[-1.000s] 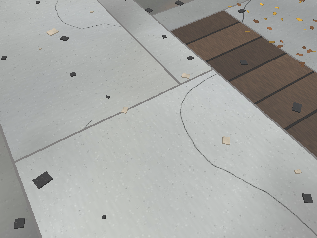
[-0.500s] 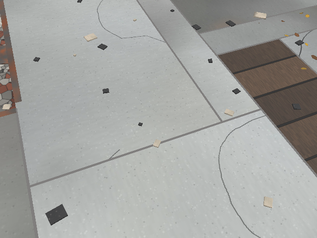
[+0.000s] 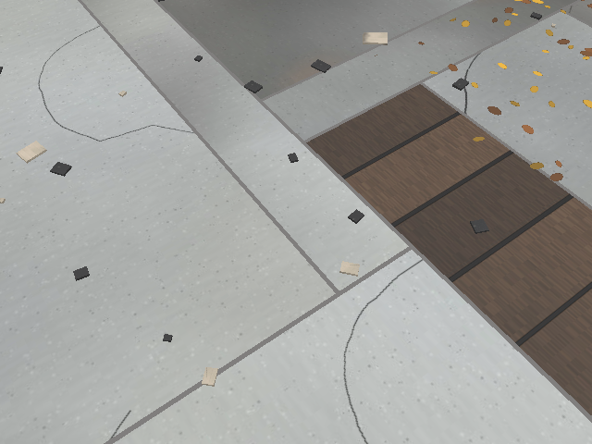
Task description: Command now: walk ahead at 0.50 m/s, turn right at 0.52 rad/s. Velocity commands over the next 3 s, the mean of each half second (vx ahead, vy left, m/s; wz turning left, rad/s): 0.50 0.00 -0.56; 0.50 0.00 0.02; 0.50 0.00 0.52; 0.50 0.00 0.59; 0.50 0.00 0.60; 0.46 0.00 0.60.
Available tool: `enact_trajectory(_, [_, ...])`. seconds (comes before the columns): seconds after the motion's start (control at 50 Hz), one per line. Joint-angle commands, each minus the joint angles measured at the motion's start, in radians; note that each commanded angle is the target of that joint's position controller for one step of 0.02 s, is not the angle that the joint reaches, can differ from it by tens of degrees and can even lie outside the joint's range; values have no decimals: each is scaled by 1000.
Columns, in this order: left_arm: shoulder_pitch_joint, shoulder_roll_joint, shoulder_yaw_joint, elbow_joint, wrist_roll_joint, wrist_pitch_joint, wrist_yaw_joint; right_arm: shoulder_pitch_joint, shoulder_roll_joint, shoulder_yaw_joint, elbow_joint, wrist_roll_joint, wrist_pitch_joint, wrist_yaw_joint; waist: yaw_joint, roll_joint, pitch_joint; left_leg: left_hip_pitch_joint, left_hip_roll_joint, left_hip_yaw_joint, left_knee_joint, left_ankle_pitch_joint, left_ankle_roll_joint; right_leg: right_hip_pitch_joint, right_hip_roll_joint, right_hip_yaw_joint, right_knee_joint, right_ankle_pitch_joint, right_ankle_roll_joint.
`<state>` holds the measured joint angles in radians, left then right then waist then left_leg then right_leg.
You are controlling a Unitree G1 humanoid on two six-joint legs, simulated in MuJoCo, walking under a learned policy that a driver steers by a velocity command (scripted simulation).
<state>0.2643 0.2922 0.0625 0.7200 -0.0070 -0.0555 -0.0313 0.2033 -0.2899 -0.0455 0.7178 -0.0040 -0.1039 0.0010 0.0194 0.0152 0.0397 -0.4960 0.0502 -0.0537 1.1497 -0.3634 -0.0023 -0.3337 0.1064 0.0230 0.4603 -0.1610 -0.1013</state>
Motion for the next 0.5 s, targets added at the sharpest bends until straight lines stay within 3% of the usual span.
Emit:
enact_trajectory(0.02, [-19, 133, 33, -82, 0, -16, 18, 21, -103, -32, -72, -12, 3, -8, -37, -57, -87, -128, 49, -20, -94, 56, -33, 130, -270, 330, -227, 242, -207])
enact_trajectory(0.1, [20, 163, 44, -66, -12, -8, 40, -112, -60, -14, -102, -15, 7, -9, 6, -74, -53, -88, 9, 2, -383, 317, -73, 55, -194, 230, -223, 220, -151])
enact_trajectory(0.18, [86, 167, 47, -43, -19, 9, 47, -228, -65, -13, -127, 6, -9, 8, 57, -99, -52, -4, -49, 0, -583, 443, -72, 80, -196, 276, -178, 116, -116])
enact_trajectory(0.24, [99, 157, 47, -39, -20, 19, 51, -227, -102, -29, -130, 12, -22, 19, 43, -120, -55, 22, -58, -31, -659, 361, -42, 176, -230, 373, -94, 74, -96])
enact_trajectory(0.28, [70, 146, 46, -49, -16, 24, 51, -139, -123, -45, -109, 14, -32, 18, -13, -146, -72, 139, -59, -15, -706, 313, -2, 183, -223, 403, -17, 105, -69])
enact_trajectory(0.3, [61, 113, 35, -59, -12, 22, 48, -45, -151, -60, -92, 3, -37, 11, -62, -135, -136, 303, -22, -30, -716, 312, 34, 146, -177, 369, 96, 139, -38])
enact_trajectory(0.32, [66, 54, 13, -79, 3, 17, 44, 103, -206, -75, -82, -13, -38, 2, -120, -26, -273, 556, 149, -194, -700, 252, 99, 27, -112, 281, 367, 1, 1])
enact_trajectory(0.34, [211, 2, -5, -109, -23, 7, 44, 181, -283, -94, -42, -22, -23, 6, -54, 320, -375, 845, 364, -665, -786, 52, 270, -328, 16, 152, 683, -434, 65])
enact_trajectory(0.36, [202, 110, 12, -81, -34, 5, 47, 166, -191, -77, -55, 5, -18, 10, -80, 228, -312, 811, 376, -748, -834, -176, 262, -454, -73, 169, 815, -411, 81])
enact_trajectory(0.38, [89, 163, 28, -91, -27, 11, 46, 127, -130, -60, -63, 7, -11, 4, -111, 126, -187, 696, 326, -579, -846, -162, 214, -481, -107, 151, 848, -314, 88])
enact_trajectory(0.4, [31, 155, 30, -104, -16, 16, 47, 82, -114, -51, -66, -4, -4, 3, -97, 61, -118, 579, 281, -446, -858, -33, 186, -453, -138, 120, 833, -243, 94])
enact_trajectory(0.42, [-4, 143, 33, -119, -7, 16, 43, 53, -94, -44, -58, -7, 0, 2, -82, 59, -64, 492, 244, -354, -880, 75, 179, -437, -163, 118, 789, -196, 98])
enact_trajectory(0.46, [8, 106, 31, -126, -21, 24, 31, 34, -75, -37, -46, -10, -4, -1, -49, 105, -40, 402, 198, -221, -929, 177, 166, -371, -198, 99, 738, -155, 98])
enact_trajectory(0.5, [-5, 73, 25, -136, -21, 34, 28, 37, -89, -43, -26, -2, -11, 0, -41, 98, -27, 379, 201, -145, -964, 248, 184, -381, -211, 81, 694, -134, 108])
